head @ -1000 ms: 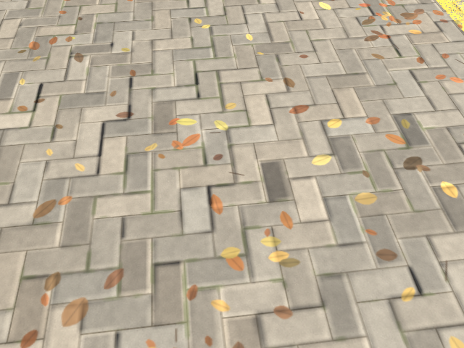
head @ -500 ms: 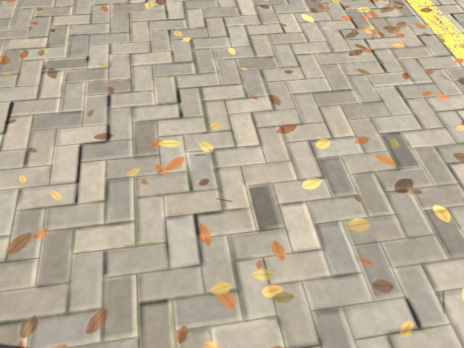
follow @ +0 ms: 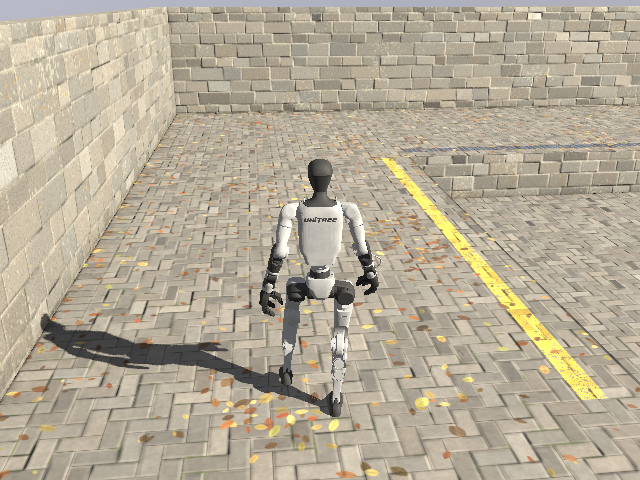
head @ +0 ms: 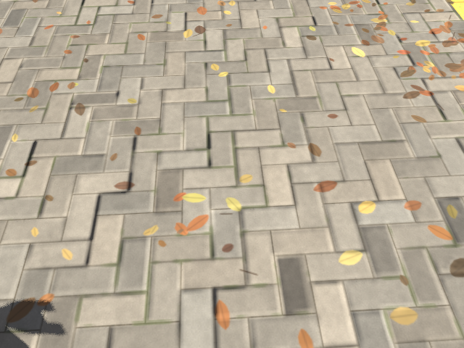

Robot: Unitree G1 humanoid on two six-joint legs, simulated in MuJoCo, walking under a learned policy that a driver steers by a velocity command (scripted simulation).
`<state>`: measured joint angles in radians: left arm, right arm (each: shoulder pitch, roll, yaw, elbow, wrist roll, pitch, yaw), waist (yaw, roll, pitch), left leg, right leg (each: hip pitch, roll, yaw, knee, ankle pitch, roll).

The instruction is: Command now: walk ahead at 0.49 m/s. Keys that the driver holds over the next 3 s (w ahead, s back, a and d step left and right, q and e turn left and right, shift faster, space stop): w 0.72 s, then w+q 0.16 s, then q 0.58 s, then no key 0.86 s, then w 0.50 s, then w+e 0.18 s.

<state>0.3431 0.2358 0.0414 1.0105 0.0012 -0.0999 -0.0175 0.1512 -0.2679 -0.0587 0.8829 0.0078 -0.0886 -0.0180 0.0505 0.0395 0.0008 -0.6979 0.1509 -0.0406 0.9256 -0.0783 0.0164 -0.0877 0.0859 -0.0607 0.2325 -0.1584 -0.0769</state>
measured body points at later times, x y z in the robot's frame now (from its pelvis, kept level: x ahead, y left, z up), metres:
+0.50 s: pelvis +0.29 +0.08 +0.00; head +0.31 +0.09 +0.45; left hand +0.42 +0.34 -0.13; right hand +0.32 -0.19 -0.13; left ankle +0.29 +0.15 -0.75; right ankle +0.38 -0.10 -0.67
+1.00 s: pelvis +0.57 +0.00 +0.00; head +0.60 +0.00 +0.45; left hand +0.63 +0.28 -0.13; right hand +0.67 -0.27 -0.14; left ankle +0.57 +0.16 -0.66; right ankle +0.60 -0.08 -0.75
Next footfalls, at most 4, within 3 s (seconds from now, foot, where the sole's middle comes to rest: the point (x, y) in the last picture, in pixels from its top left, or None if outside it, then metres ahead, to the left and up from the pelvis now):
0.24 left None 0.33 0.16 -0.78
0.78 right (283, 308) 0.64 -0.08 -0.78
1.28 left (207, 272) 0.75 0.16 -0.78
1.74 right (279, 254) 0.83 -0.08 -0.78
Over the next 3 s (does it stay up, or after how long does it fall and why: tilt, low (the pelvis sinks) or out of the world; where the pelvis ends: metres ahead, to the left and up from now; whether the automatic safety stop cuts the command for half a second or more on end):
stays up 0.96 0.11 -0.03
